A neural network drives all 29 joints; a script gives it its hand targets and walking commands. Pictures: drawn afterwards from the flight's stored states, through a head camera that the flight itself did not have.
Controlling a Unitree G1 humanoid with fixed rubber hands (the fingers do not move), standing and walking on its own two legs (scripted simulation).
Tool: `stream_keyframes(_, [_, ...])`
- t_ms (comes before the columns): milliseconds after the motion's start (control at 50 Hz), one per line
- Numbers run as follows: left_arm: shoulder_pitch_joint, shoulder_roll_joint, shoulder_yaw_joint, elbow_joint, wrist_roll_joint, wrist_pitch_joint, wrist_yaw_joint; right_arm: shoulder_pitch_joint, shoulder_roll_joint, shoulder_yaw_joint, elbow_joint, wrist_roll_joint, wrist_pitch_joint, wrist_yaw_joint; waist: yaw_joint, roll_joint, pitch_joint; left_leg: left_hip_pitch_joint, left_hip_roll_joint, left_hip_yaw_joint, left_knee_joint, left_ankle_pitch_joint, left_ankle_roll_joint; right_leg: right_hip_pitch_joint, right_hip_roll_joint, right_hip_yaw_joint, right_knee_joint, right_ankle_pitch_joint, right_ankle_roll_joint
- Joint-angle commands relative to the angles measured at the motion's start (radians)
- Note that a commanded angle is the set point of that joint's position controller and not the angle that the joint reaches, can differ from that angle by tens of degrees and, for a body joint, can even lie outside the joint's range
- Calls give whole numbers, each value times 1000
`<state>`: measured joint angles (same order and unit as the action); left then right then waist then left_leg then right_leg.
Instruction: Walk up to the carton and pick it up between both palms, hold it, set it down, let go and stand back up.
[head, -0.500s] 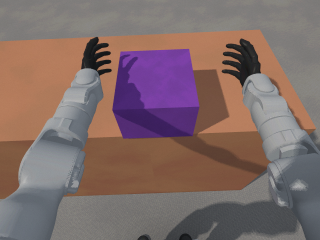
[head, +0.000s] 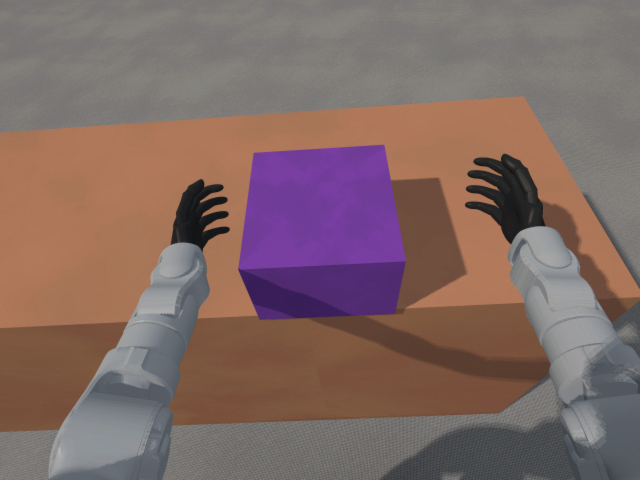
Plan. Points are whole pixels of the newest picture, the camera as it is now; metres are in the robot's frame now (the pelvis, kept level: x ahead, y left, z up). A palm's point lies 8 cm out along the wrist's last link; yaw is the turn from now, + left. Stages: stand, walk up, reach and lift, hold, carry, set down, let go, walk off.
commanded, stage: let go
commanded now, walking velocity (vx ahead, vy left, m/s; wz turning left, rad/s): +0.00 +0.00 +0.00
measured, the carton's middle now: (322, 231) +0.48 +0.02 +0.00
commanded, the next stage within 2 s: stand in 0.18 s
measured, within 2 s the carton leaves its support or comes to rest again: neither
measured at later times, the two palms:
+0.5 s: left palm out of the picture -0.05 +0.29 -0.13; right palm out of the picture +0.09 -0.30 -0.14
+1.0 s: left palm out of the picture +0.11 +0.19 -0.15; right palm out of the picture +0.13 -0.26 -0.15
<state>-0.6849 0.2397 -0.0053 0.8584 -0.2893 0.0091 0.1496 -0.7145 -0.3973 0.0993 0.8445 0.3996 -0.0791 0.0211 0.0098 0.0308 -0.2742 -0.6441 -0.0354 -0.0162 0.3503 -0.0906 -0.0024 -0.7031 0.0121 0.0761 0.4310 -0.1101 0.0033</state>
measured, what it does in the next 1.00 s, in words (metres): shifts its weight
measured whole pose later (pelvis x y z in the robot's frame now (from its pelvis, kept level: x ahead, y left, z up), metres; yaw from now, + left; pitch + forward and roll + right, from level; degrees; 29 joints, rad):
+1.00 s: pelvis +0.11 -0.03 +0.00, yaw +1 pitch -1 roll +1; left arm 0.39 0.17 -0.04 1.09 0.04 -0.01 0.03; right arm 0.37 -0.19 0.05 1.08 -0.03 0.01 -0.03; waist 0.01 -0.01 -0.22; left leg -0.07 0.09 0.05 0.49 -0.39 -0.08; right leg -0.03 0.00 -0.08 0.49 -0.43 -0.03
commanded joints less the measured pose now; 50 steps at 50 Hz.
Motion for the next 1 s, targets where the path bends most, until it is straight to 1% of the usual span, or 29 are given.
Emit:
stream_keyframes(0, [-383,234,55,-325,16,-133,-24,-346,-144,-36,-310,20,-123,-5,-20,-149,-813,504,-51,-19,63,392,-4,455,10,-33,43,620,94])
stream_keyframes(20, [-401,244,48,-295,17,-130,-31,-362,-153,-57,-268,7,-117,-6,-29,-134,-756,499,-47,-23,60,336,-7,406,8,-32,28,543,92])
stream_keyframes(40, [-401,248,42,-329,13,-142,-24,-353,-125,-38,-325,18,-125,-5,-1,-136,-755,495,-50,-20,63,314,6,399,3,-29,27,496,92])
stream_keyframes(80, [-410,231,-7,-331,-3,-142,-9,-354,-131,-61,-337,11,-120,-1,-17,-107,-668,479,-36,-27,67,203,6,307,1,-35,2,310,80])
stream_keyframes(100, [-398,230,-19,-363,-9,-153,7,-326,-110,-52,-377,19,-121,1,6,-109,-643,481,-35,-23,77,180,16,274,-3,-34,1,250,77])
stream_keyframes(160, [-381,208,-46,-295,-20,-132,21,-288,-75,-47,-330,10,-88,-2,18,-103,-541,425,-27,-19,94,62,37,209,-13,-33,2,91,71])
stream_keyframes(180, [647,176,109,134,376,-122,-43,609,-82,-157,51,-355,-24,-2,53,47,-207,363,249,-160,18,-454,40,417,-85,-44,126,-393,75])
stream_keyframes(200, [902,289,226,167,513,-97,-83,643,-133,-171,59,-417,8,-23,114,110,-230,319,272,-226,-13,-431,10,467,-97,-31,127,-434,95])
stream_keyframes(220, [963,314,222,188,525,-76,-118,683,-140,-170,4,-447,23,-39,95,83,-148,212,254,-235,-53,-703,-17,481,-66,-61,154,-482,102])
stream_keyframes(240, [981,304,204,215,503,-64,-155,676,-115,-164,-21,-460,31,-54,94,57,-25,46,239,-214,-74,-833,-47,504,-45,-109,242,-457,99])
stream_keyframes(260, [940,283,188,183,477,-60,-182,631,-116,-177,-47,-479,32,-67,102,74,73,-61,232,-159,-64,-800,-71,514,-79,-105,250,-378,90])
stream_keyframes(280, [916,256,160,170,446,-57,-198,598,-128,-195,-76,-504,37,-68,103,5,133,-110,193,-92,-5,-711,-75,498,-93,-106,234,-299,89])
stream_keyframes(320, [861,246,119,123,419,-67,-212,592,-135,-218,-108,-529,18,-48,91,-161,302,-139,109,20,206,-498,-100,400,-210,90,-12,-290,35])
stream_keyframes(340, [842,276,116,109,417,-70,-211,616,-125,-229,-113,-535,3,-33,78,-241,336,-130,105,19,287,-466,-108,383,-258,181,-81,-288,-2])
stream_keyframes(360, [751,315,106,53,411,-71,-206,770,-79,-216,-88,-530,-6,-20,-8,-261,280,19,116,-19,320,-405,-93,327,-302,233,-155,-433,-54])
stream_keyframes(380, [679,341,107,41,404,-75,-201,852,-60,-206,-73,-522,-12,-8,-69,-229,265,186,153,-53,264,-295,-69,218,-303,227,-171,-513,-66])
stream_keyframes(400, [722,309,103,66,392,-82,-197,882,-53,-201,-68,-507,-21,4,-77,-163,264,360,209,-106,194,-177,-58,105,-252,174,-135,-510,-41])
stream_keyframes(440, [875,224,73,126,368,-101,-183,856,-121,-228,-49,-500,-27,10,-37,116,215,522,258,-149,111,-145,-64,100,-146,13,-1,-333,5])
stream_keyframes(460, [934,238,73,141,369,-107,-172,863,-123,-226,-49,-501,-24,9,-19,174,226,436,265,-187,93,-105,-57,193,-141,-21,35,-275,17])
stream_keyframes(500, [994,270,73,160,362,-109,-161,968,-101,-212,6,-485,-16,-3,-40,146,195,380,224,-127,84,62,-57,358,-159,-32,85,-141,20])
stream_keyframes(540, [1159,255,67,211,359,-108,-160,979,-93,-195,21,-462,-12,-17,0,77,167,421,204,-61,183,303,-50,406,-151,-43,98,127,26])
stream_keyframes(580, [1230,248,60,236,351,-99,-153,1069,-65,-178,47,-452,-5,-25,-11,-30,110,418,174,4,223,310,-48,535,-159,-62,115,432,22])
stream_keyframes(680, [1323,158,26,270,325,-65,-128,1199,-12,-130,126,-444,43,-45,-11,-118,149,456,151,62,197,216,-37,611,-152,-68,110,634,16])
stream_keyframes(740, [1329,142,13,265,323,-43,-118,1222,23,-105,170,-439,74,-52,-9,-153,256,437,150,74,165,150,-38,582,-141,-76,69,602,23])
stream_keyframes(760, [1324,116,6,266,324,-38,-117,1238,13,-102,183,-437,78,-53,-18,-110,287,439,147,79,152,145,-38,574,-138,-71,58,580,21])
stream_keyframes(780, [1341,120,5,270,323,-33,-117,1241,25,-99,195,-437,85,-56,-9,-128,329,433,151,74,143,144,-36,568,-136,-77,42,556,23])
stream_keyframes(820, [1317,121,1,262,323,-27,-115,1256,30,-92,226,-436,95,-61,-15,-78,387,422,148,80,120,149,-39,559,-135,-73,20,524,21])
stream_keyframes(880, [1282,82,-13,265,323,-14,-120,1232,58,-79,251,-436,102,-66,-12,-86,527,382,152,72,69,25,-42,510,-136,-61,-33,420,19])
stream_keyframes(980, [1247,64,-14,265,323,-11,-127,1228,76,-68,297,-431,88,-68,-3,-7,580,369,158,58,8,-13,-39,539,-137,-53,-79,288,8])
